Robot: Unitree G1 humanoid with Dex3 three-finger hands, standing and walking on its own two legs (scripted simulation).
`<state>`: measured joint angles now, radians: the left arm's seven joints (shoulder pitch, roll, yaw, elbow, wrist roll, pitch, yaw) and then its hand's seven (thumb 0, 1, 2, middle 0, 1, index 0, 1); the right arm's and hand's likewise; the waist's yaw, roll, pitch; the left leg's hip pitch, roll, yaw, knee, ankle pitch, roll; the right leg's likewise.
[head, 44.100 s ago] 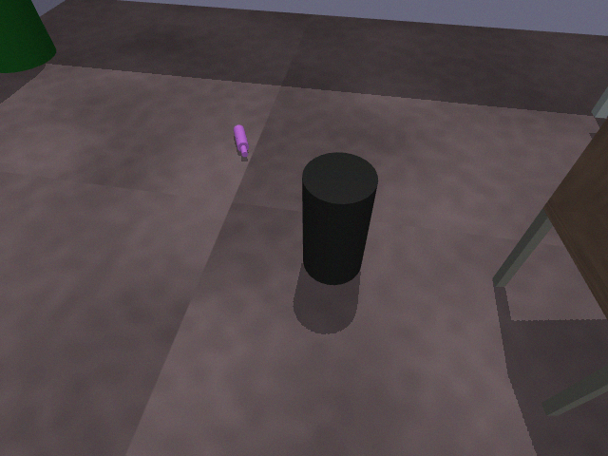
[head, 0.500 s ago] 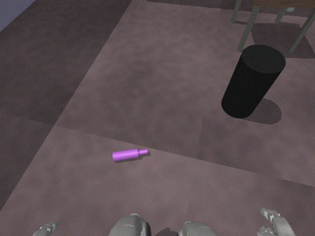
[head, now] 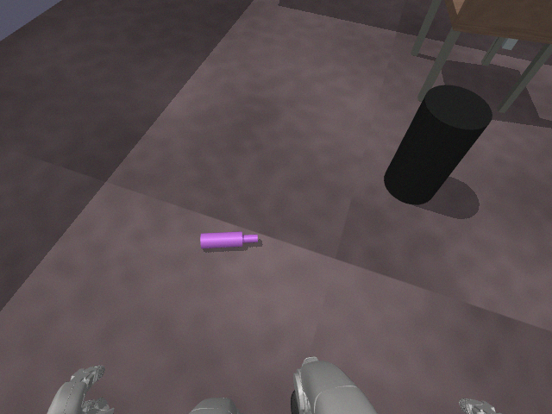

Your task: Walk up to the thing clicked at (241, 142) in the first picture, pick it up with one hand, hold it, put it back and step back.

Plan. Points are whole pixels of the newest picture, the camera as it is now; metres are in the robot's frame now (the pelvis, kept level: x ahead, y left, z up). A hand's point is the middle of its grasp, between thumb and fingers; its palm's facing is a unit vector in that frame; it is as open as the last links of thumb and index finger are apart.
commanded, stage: step back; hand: left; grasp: from above
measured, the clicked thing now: (229, 239) +0.74 +0.13 -0.73
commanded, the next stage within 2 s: none
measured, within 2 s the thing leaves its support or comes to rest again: neither
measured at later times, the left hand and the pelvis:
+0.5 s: hand out of the picture -0.08 +0.22 -0.13, palm faces -0.07 -0.90 -0.43, open 7.4 cm; pelvis -0.16 -0.05 +0.00, yaw -5 degrees
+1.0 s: hand out of the picture -0.24 +0.20 -0.15, palm faces -0.05 -0.92 -0.39, open 7.4 cm; pelvis -0.34 -0.07 -0.01, yaw -4 degrees
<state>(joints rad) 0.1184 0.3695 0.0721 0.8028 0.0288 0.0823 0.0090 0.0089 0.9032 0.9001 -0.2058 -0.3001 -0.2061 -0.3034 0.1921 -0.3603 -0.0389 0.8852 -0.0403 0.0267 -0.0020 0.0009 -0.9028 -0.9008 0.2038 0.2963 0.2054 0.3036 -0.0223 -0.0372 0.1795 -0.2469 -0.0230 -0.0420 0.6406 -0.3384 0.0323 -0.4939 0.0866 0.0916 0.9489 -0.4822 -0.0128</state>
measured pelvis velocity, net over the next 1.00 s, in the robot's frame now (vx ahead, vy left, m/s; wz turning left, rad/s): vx -0.34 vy -0.07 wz -0.07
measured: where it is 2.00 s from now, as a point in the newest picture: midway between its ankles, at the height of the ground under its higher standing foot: outside the picture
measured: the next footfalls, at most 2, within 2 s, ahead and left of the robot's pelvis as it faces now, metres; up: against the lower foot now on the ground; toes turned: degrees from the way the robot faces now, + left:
right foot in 0.32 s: -0.12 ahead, -0.16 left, +0.00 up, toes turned -3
left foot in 0.68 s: -0.22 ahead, +0.08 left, +0.00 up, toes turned -2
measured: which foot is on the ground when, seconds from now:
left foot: down 0.00-0.36, up 0.38-0.66, down 0.68-1.00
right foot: up 0.00-0.30, down 0.32-0.72, up 0.74-1.00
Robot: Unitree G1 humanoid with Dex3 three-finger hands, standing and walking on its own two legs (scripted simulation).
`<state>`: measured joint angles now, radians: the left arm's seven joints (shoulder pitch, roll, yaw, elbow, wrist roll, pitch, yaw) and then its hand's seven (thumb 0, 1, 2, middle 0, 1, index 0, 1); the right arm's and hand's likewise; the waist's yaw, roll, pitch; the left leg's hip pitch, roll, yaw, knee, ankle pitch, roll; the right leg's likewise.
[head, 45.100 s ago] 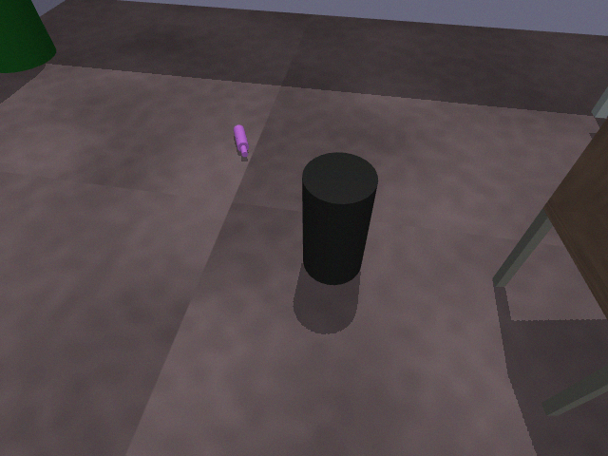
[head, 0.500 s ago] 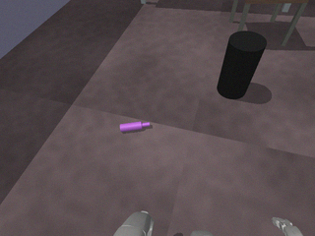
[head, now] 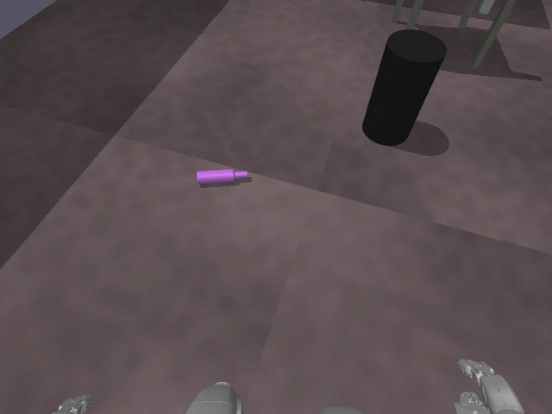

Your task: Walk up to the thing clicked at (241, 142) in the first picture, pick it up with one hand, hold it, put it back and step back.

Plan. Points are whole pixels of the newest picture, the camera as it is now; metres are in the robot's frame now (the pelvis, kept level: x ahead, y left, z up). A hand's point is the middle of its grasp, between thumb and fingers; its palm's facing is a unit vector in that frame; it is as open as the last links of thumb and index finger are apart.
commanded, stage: step back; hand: left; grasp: from above
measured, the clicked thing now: (222, 176) +1.06 +0.26 -0.73
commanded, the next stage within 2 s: stand in 1.16 s
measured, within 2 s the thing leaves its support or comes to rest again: neither
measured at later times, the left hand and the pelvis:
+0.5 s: hand out of the picture -0.01 +0.29 -0.13, palm faces +0.06 -0.91 -0.40, open 7.4 cm; pelvis -0.05 +0.01 +0.01, yaw +5 degrees
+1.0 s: hand out of the picture +0.06 +0.28 -0.14, palm faces +0.11 -0.92 -0.37, open 7.4 cm; pelvis -0.01 +0.01 +0.00, yaw +6 degrees
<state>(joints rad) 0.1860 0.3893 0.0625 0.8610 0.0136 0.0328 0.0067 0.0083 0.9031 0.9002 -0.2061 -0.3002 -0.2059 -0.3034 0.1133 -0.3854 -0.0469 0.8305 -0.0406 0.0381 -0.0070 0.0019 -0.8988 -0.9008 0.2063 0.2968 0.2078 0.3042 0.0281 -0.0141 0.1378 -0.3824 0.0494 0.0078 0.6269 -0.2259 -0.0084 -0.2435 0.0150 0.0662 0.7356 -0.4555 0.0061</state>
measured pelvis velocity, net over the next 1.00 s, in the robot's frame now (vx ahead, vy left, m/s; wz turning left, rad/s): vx -0.01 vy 0.01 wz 0.10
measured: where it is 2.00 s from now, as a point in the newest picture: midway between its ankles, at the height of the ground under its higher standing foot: outside the picture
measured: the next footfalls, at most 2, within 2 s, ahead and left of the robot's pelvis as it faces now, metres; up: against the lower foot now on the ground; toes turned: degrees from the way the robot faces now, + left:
right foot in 0.02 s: -0.01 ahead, -0.13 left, +0.00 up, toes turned +3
left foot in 0.34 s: -0.03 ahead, +0.14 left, +0.00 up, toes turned +2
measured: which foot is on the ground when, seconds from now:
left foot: down 0.00-0.06, up 0.08-0.32, down 0.34-0.66, up 0.68-0.90, down 0.92-1.00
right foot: up 0.00-0.00, down 0.02-0.38, up 0.40-0.60, down 0.62-1.00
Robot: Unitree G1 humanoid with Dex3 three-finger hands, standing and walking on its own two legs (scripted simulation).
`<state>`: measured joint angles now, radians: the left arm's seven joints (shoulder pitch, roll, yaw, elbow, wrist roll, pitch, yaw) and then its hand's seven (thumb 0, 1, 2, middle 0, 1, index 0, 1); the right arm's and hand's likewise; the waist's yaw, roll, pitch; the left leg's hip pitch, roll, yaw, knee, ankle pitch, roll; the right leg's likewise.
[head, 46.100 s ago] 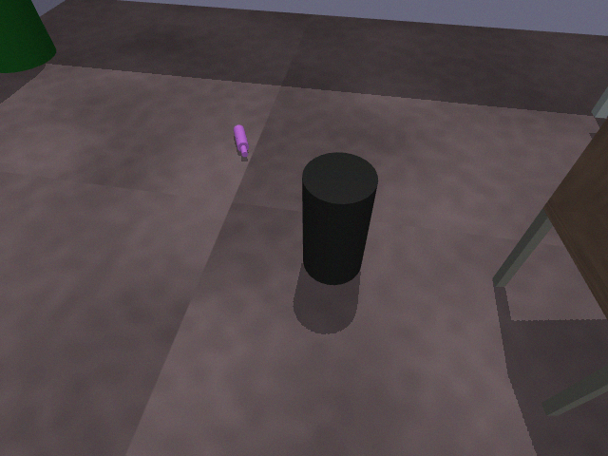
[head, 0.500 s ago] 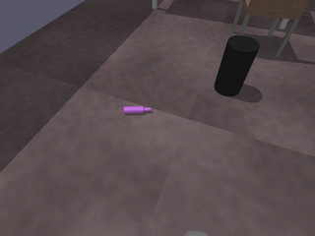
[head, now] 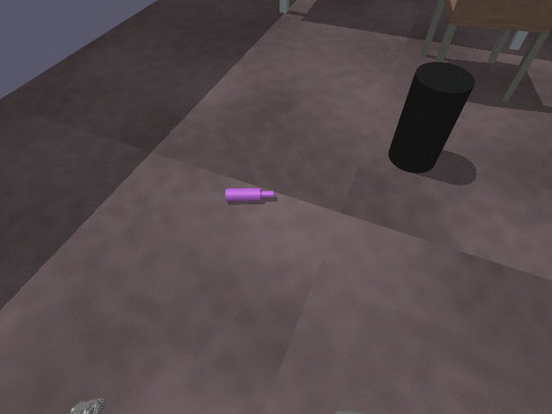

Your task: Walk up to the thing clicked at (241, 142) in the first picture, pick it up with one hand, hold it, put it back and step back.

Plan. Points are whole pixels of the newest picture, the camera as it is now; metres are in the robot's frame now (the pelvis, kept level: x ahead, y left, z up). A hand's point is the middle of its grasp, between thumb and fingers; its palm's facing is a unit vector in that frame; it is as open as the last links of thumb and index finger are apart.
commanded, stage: step back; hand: left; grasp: from above
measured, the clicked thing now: (249, 194) +1.09 +0.15 -0.73
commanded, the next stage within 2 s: stand in 0.16 s
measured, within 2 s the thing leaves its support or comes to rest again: neither
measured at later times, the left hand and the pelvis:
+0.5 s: hand out of the picture +0.10 +0.26 -0.13, palm faces -0.02 -0.94 -0.33, open 7.4 cm; pelvis +0.01 +0.01 +0.02, yaw +0 degrees
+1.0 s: hand out of the picture +0.06 +0.24 -0.13, palm faces -0.04 -0.94 -0.35, open 7.4 cm; pelvis -0.01 -0.01 +0.02, yaw +0 degrees
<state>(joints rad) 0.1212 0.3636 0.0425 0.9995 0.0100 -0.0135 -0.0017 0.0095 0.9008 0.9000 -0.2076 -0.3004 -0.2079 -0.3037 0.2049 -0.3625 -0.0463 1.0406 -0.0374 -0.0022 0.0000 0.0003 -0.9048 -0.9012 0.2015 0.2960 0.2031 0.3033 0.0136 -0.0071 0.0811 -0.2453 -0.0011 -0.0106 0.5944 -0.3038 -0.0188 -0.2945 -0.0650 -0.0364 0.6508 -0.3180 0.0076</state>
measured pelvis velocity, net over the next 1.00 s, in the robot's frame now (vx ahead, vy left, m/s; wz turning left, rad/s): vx -0.01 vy -0.01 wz -0.01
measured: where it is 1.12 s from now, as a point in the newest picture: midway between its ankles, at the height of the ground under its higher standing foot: outside the picture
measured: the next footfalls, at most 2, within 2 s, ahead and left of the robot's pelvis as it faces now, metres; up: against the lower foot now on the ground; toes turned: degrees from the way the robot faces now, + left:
none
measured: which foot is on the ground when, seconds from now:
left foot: down 0.00-1.00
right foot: down 0.00-1.00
